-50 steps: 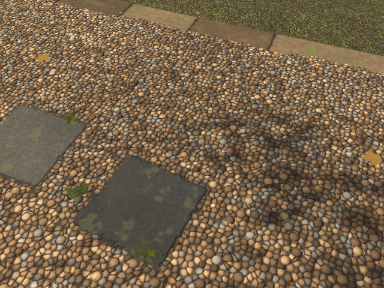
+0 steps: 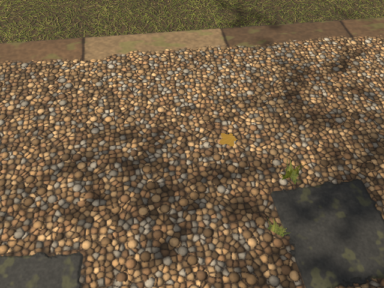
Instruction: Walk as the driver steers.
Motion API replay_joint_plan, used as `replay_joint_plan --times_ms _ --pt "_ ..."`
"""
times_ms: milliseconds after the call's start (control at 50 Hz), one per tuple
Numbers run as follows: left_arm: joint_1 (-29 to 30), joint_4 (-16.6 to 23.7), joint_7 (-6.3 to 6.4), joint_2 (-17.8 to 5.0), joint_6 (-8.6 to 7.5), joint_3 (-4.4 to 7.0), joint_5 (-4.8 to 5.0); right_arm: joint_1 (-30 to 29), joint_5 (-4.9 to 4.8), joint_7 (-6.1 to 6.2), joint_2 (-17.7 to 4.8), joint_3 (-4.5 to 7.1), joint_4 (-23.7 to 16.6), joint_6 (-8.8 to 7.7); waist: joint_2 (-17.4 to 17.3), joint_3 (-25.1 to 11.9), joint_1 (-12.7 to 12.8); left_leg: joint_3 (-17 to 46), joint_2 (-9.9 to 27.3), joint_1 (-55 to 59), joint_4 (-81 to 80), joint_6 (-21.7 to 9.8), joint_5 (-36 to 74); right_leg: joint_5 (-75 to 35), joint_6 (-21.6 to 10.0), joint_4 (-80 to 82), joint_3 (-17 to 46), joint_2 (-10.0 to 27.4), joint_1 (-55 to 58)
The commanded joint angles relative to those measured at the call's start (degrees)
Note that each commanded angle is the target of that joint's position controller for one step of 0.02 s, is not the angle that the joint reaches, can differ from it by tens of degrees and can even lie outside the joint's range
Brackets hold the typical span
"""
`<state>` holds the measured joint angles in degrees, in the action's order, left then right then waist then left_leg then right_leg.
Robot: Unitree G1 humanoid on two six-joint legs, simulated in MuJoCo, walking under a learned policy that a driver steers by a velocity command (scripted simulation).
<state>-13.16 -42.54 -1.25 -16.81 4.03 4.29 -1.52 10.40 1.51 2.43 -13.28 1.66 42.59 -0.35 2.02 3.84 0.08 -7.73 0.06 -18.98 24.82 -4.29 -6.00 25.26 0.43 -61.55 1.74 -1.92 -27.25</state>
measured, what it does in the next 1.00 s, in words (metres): walks ahead: right foot, then left foot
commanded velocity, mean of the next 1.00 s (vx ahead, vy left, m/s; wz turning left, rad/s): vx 0.27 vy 0.00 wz -0.23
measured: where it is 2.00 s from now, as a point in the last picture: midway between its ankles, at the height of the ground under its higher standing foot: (226, 195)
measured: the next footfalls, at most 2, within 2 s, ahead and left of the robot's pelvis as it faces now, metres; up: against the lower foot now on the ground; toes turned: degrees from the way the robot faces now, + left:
right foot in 0.18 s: +0.03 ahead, -0.11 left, +0.00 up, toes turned -7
left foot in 0.70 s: +0.22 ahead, +0.07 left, +0.00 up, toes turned -9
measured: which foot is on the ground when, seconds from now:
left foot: down 0.00-0.18, up 0.20-0.68, down 0.70-1.00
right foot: up 0.00-0.16, down 0.18-0.70, up 0.72-1.00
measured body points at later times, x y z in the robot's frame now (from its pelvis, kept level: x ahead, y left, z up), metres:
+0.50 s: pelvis +0.04 -0.03 +0.02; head +0.04 -0.04 +0.46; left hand +0.14 +0.21 -0.10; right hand +0.07 -0.31 -0.12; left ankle +0.10 +0.10 -0.69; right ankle -0.01 -0.10 -0.74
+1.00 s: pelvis +0.26 +0.00 +0.01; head +0.28 +0.01 +0.46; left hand +0.43 +0.22 -0.12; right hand +0.19 -0.24 -0.12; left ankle +0.18 +0.08 -0.74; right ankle +0.34 -0.16 -0.67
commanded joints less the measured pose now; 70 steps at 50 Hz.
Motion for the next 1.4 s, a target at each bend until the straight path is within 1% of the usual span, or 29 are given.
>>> replay_joint_plan --times_ms 20,120,160,180,200,220,260,320,420,580,640,680,700,720,740,760,780,820,920,1080,1140,1180,1200,1220,1240,1260,1300,1340,1400 --pt "-3.02 3.43 -0.85 -1.97 0.47 -0.19 0.0 -0.62 0.18 -0.17 -8.09 2.09 -3.43 -0.37 -9.59 -6.63 0.78 11.45 15.51 2.36 -11.91 -9.22 -4.66 -0.87 -0.72 6.04 -1.83 1.73 4.1" --pt "-2.14 5.18 -1.58 -2.5 -0.23 -0.61 0.68 0.45 0.18 -0.66 -11.14 3.12 -3.07 0.78 -9.16 -7.46 0.37 8.51 17.06 1.04 -9.51 -7.19 -9.51 -0.55 -3.29 19.9 -5.02 1.05 12.5" --pt "-5.46 4.22 -1.45 -2.67 -1.06 -0.47 0.5 1.46 -0.22 -0.79 -10.87 3.24 -2.57 1.46 -5.56 -6.93 1.95 4.37 15.19 -3.61 -3.33 -2.83 -11.94 -5.32 -5.24 31.99 -4.47 -0.33 20.48" --pt "-6.12 4.32 -0.96 -4.46 -1.68 -0.21 0.07 4.44 0.03 -1.34 -8.8 3.0 -1.72 1.9 3.26 -4.79 1.76 -0.28 11.46 -8.15 6.41 1.41 -16.41 -4.47 -6.38 43.34 5.97 5.03 22.13" --pt "-4.24 7.23 -0.25 -12.87 -1.71 1.6 -0.01 3.52 -0.72 -1.45 -4.05 1.61 -5.65 2.03 18.71 -2.17 1.21 -3.95 0.75 -20.86 18.4 5.99 -28.87 -3.57 -12.45 50.89 32.58 22.94 20.16" --pt "-6.76 5.99 0.75 -11.81 -1.71 1.85 -0.81 -2.07 0.2 -1.06 -8.07 2.5 -5.64 2.65 8.5 1.05 4.27 5.44 1.72 -18.11 28.66 5.57 -26.36 -11.13 -16.16 49.95 27.98 22.96 12.66" --pt "-1.56 5.62 1.43 -6.66 -2.23 0.18 -0.42 1.43 -0.61 -2.12 -6.66 2.21 -4.03 2.82 5.35 -0.56 -0.77 7.87 2.23 -14.94 31.51 4.77 -16.06 -8.31 -13.23 49.73 17.83 14.75 12.35" --pt "-2.29 5.13 1.24 -3.38 -3.53 -0.87 0.46 4.26 1.16 -3.76 -8.94 3.24 -1.25 2.13 5.2 -3.78 -0.42 6.28 1.95 -17.46 33.69 4.55 -10.58 0.66 -12.25 52.81 16.52 11.51 21.16" --pt "-9.09 1.26 1.18 -4.82 -6.08 -0.25 0.45 0.02 0.72 -4.74 -6.69 2.69 -1.3 1.01 3.65 -1.29 2.05 6.59 2.66 -21.43 25.38 5.08 -7.21 -2.8 -13.16 54.69 16.28 13.19 28.61" --pt "-12.25 -2.56 1.2 -6.05 -7.87 0.38 0.27 -5.12 0.21 -4.69 -5.63 2.03 -2.88 -0.95 3.7 1.61 3.92 5.66 2.4 -14.34 12.53 3.34 -9.54 -1.45 -14.99 53.95 15.79 14.7 23.66" --pt "-10.4 -3.24 0.94 -6.87 -8.26 0.64 0.42 -3.12 -0.1 -4.41 -5.42 2.0 -2.96 -1.67 3.07 1.86 1.77 4.72 1.39 -4.47 7.78 1.56 -9.38 -3.2 -13.86 51.44 14.9 14.59 17.97" --pt "-8.85 -3.72 0.9 -6.01 -8.37 0.34 0.53 5.89 0.12 -3.59 -5.93 2.5 0.15 -2.59 -0.12 -0.33 -2.98 3.82 -1.0 12.12 1.97 0.84 -7.74 -9.79 -11.39 43.25 11.08 11.1 10.11" --pt "-7.98 -3.35 0.79 -3.57 -8.72 -0.52 0.27 13.91 0.56 -2.7 -9.02 3.51 2.24 -3.42 -5.7 -4.65 -6.69 11.22 4.39 23.16 -1.51 -0.58 -12.88 -13.55 -9.35 30.28 6.22 6.8 4.65" --pt "-7.97 -0.97 0.62 1.71 -9.06 -1.94 1.06 21.2 1.45 -2.25 -16.16 4.83 2.54 -3.98 -18.81 -10.05 -8.55 35.6 20.19 33.19 -11.47 -5.63 -30.53 -2.58 -6.02 9.9 -2.22 -1.02 -7.47" --pt "-8.06 -1.3 0.68 -3.38 -8.76 -0.71 -0.22 20.64 0.34 -2.53 -16.07 4.95 3.61 -3.55 -16.49 -6.77 -6.48 49.15 23.7 28.57 -16.91 -9.1 -36.64 4.06 -6.15 0.67 0.32 -2.6 -14.83" --pt "-6.97 -1.89 0.31 -4.54 -8.51 -0.32 -0.58 15.04 -0.05 -2.97 -12.16 3.93 2.28 -3.29 -8.62 -1.69 -3.5 42.6 21.53 23.85 -15.85 -8.7 -36.43 -0.91 -6.94 -2.99 2.76 1.72 -15.94" --pt "-5.9 -2.5 -0.43 -3.73 -8.55 -0.54 -0.38 11.1 -0.22 -3.37 -9.13 3.17 1.48 -3.55 -5.3 0.24 -1.98 35.98 18.46 19.7 -15.75 -7.6 -28.97 -5.87 -6.8 -2.41 2.49 3.73 -14.58" --pt "-5.83 -3.55 -1.07 -2.58 -7.86 -0.76 -0.71 9.08 -0.36 -3.38 -6.21 2.11 1.58 -4.32 -5.91 -0.02 -0.19 25.65 13.5 16.9 -16.96 -5.2 -13.88 -11.03 -5.42 0.27 0.77 6.01 -11.44" --pt "-0.08 -2.69 -1.55 -0.69 -6.6 -1.47 -1.19 15.25 -1.39 -3.28 -5.68 1.61 5.68 -5.47 -6.0 -0.75 -0.32 15.27 10.49 18.85 -15.89 -5.86 16.39 -16.86 -2.5 1.33 -3.19 6.5 -15.05" --pt "16.33 1.76 -1.52 1.25 -6.91 -3.26 -0.1 20.04 -1.0 -2.36 -6.26 1.07 10.3 -5.38 -6.64 2.47 -2.92 10.62 10.0 20.08 -16.45 -5.09 26.98 -25.61 -3.44 25.96 -7.32 3.4 -7.93" --pt "12.88 0.61 -0.64 -0.42 -7.24 -2.62 -0.18 18.31 -0.73 -1.83 -7.3 1.15 11.32 -5.2 -6.92 0.41 -0.03 9.91 11.73 24.34 -10.11 -4.5 41.91 -21.12 -6.54 29.23 -7.5 0.77 -0.69" --pt "-0.36 -3.97 0.43 -2.74 -7.92 -1.37 -0.26 16.85 -0.39 -1.65 -8.41 1.4 11.72 -4.59 -6.43 -6.88 5.68 8.4 10.45 24.31 6.01 -3.16 49.5 -18.95 -9.17 33.22 -7.98 -2.22 14.08" --pt "-9.31 -6.47 1.12 -5.17 -8.44 -0.39 -1.27 16.87 -0.69 -1.72 -8.06 1.17 11.26 -4.48 -5.05 -12.13 9.13 7.42 8.79 15.36 19.12 -2.61 37.45 -17.67 -11.3 33.78 -2.94 2.83 28.24" --pt "-15.86 -6.99 1.81 -10.9 -8.5 1.05 -2.58 20.12 -1.67 -2.09 -3.32 0.1 9.26 -4.54 4.72 -20.16 8.45 3.94 2.57 0.47 39.77 -1.19 7.83 -10.56 -15.78 34.6 18.8 19.69 42.58" --pt "-13.85 -7.32 1.21 -10.58 -7.75 1.29 -0.81 24.31 -2.31 -2.33 -3.5 0.63 10.2 -4.32 10.67 -23.82 5.68 8.51 -5.64 -13.17 53.6 -0.55 -24.45 -9.31 -22.35 43.8 42.04 27.1 47.17" --pt "-7.49 -6.79 0.89 -7.2 -7.52 0.77 0.83 17.94 -1.04 -2.07 -7.2 1.49 9.17 -4.13 2.47 -13.61 3.99 11.72 -0.72 -17.86 53.78 -1.36 -18.65 -5.83 -19.69 45.4 33.14 23.32 39.17" --pt "-1.34 -6.74 0.59 -1.79 -8.37 -0.61 0.7 12.17 -0.74 -2.66 -5.39 1.25 8.09 -4.46 -1.32 -3.74 0.96 10.95 3.24 -14.66 46.7 -1.3 -11.8 -13.99 -15.91 49.68 19.51 18.08 24.04" --pt "-1.78 -8.55 0.89 0.06 -9.23 -1.27 0.7 13.69 0.65 -3.39 -3.49 0.94 8.96 -2.94 -0.03 -2.39 -1.8 10.55 4.86 -9.45 42.13 -0.05 -10.51 -20.41 -13.49 51.81 12.29 14.39 17.43" --pt "-5.24 -10.89 0.76 -1.42 -10.4 -0.97 1.16 10.89 0.81 -4.18 -2.62 0.89 8.2 -1.72 0.3 -1.33 -2.44 8.68 5.83 -11.67 38.29 1.39 -7.23 -24.56 -13.83 54.46 7.82 12.95 16.39"
Keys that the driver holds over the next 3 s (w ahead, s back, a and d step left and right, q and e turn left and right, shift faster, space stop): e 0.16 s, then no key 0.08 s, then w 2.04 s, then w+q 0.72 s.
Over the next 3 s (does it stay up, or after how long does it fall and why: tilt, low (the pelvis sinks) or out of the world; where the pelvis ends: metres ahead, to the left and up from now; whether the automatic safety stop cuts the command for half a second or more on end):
stays up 1.34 -0.14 -0.01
